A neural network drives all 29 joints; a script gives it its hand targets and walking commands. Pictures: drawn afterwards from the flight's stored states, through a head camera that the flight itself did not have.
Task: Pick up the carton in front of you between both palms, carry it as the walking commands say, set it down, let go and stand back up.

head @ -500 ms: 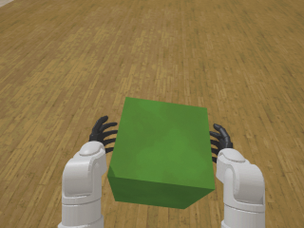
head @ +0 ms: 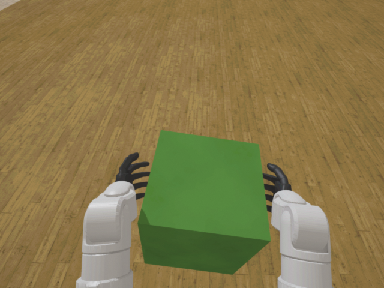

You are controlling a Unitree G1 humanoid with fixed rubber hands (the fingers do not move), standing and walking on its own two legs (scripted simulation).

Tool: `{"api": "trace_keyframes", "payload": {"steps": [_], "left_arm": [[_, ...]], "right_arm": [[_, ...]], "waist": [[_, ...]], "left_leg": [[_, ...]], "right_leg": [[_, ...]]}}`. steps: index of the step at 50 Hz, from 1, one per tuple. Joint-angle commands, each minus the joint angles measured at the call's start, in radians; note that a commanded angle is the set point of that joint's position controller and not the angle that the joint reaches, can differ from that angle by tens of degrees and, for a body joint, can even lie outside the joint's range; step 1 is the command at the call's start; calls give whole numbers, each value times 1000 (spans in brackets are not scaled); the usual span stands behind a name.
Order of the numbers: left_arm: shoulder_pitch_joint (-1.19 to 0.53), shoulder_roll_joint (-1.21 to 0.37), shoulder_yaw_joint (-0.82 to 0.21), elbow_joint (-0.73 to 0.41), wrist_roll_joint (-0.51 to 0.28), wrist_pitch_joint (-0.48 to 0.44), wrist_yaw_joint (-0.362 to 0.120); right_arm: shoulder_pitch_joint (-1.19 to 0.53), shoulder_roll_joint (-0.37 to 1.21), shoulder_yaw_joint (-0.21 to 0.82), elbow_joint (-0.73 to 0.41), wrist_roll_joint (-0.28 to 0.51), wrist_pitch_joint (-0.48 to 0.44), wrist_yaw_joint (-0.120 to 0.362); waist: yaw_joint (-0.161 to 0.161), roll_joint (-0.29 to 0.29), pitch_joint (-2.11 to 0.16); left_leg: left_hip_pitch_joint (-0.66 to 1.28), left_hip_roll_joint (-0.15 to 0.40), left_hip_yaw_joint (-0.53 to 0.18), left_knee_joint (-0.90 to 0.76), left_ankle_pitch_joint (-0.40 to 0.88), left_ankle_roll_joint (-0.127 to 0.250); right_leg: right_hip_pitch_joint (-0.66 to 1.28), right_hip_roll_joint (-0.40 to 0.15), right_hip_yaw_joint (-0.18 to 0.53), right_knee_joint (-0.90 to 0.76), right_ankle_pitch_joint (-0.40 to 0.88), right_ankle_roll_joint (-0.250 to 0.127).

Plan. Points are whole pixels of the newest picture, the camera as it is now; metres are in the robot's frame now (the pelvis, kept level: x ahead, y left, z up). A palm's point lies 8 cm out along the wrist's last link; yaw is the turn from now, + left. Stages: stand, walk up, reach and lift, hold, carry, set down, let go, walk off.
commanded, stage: carry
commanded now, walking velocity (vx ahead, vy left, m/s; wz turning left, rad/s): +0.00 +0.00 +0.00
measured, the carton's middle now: (198, 206) +0.30 +0.01 +0.00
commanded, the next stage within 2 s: hold in 1.46 s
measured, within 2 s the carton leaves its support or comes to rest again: neither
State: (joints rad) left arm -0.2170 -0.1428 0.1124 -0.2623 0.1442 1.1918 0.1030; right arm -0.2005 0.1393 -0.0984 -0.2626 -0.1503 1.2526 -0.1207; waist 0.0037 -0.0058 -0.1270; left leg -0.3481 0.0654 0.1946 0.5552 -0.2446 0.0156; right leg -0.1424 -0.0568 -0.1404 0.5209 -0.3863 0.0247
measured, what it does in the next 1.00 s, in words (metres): shifts its weight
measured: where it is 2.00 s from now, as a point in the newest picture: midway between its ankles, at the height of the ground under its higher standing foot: outside the picture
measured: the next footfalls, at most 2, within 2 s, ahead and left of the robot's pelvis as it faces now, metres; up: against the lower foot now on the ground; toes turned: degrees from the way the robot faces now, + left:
none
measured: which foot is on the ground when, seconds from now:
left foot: down 0.00-1.00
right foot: down 0.00-1.00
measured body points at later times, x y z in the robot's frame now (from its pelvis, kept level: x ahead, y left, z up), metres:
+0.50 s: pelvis -0.04 -0.01 -0.01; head -0.06 +0.00 +0.44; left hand +0.25 +0.14 +0.04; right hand +0.24 -0.16 +0.04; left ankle +0.00 +0.11 -0.73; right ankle -0.12 -0.10 -0.74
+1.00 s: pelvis -0.07 -0.01 +0.00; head -0.09 -0.01 +0.45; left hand +0.23 +0.14 +0.03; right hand +0.23 -0.16 +0.03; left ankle +0.00 +0.11 -0.74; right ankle -0.12 -0.10 -0.74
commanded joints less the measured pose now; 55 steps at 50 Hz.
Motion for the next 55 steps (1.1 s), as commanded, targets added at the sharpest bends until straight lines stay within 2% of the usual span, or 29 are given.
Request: {"api": "trace_keyframes", "payload": {"steps": [1, 7, 13, 15, 19, 24, 31, 36, 40, 45, 55], "left_arm": [[-359, -1005, -702, 9, -437, 20, -296], [-340, -1025, -710, 59, -414, -34, -314], [-338, -1023, -693, 114, -373, -126, -322], [-340, -1020, -687, 121, -358, -159, -321], [-328, -989, -660, 150, -318, -226, -318], [-317, -930, -585, 234, -245, -315, -314], [-423, -900, -450, 406, -148, -471, -319], [-482, -941, -418, 483, -120, -556, -328], [-468, -968, -452, 472, -134, -558, -330], [-409, -956, -498, 414, -159, -503, -323], [-438, -938, -506, 375, -169, -498, -318]], "right_arm": [[-494, 968, 706, -87, 450, -48, 294], [-475, 991, 720, -40, 432, -103, 311], [-472, 980, 701, 12, 400, -193, 325], [-479, 973, 696, 16, 390, -224, 328], [-474, 946, 667, 57, 355, -291, 331], [-435, 898, 590, 165, 274, -381, 329], [-480, 884, 436, 371, 150, -535, 329], [-536, 929, 406, 449, 119, -622, 340], [-526, 958, 441, 436, 136, -625, 343], [-467, 947, 487, 377, 167, -569, 337], [-481, 933, 495, 353, 176, -561, 333]], "waist": [[4, -15, -278], [3, -15, -252], [1, -24, -244], [1, -21, -234], [0, -1, -215], [-1, 8, -184], [0, 8, -148], [1, 7, -168], [1, 10, -199], [0, 11, -215], [-1, 9, -185]], "left_leg": [[211, 85, -75, 23, 644, 14], [190, 88, -75, 23, 592, 9], [176, 95, -80, 35, 480, 13], [181, 98, -82, 20, 439, 12], [191, 110, -96, -4, 435, 16], [173, 111, -109, -37, 353, 15], [161, 108, -119, -83, 231, 9], [171, 106, -121, -92, 210, 6], [177, 109, -120, -85, 243, 5], [173, 112, -117, -73, 284, 5], [154, 108, -120, -82, 239, 3]], "right_leg": [[61, -99, 50, -5, 780, 0], [63, -106, 45, -15, 759, -4], [60, -120, 37, -16, 703, -18], [32, -122, 33, -15, 628, -26], [-4, -107, 33, -39, 451, -25], [-38, -106, 46, -69, 323, -31], [-93, -106, 68, -113, 182, -43], [-100, -104, 73, -117, 150, -49], [-88, -101, 68, -99, 181, -52], [-78, -99, 62, -81, 227, -50], [-104, -104, 71, -95, 194, -56]]}}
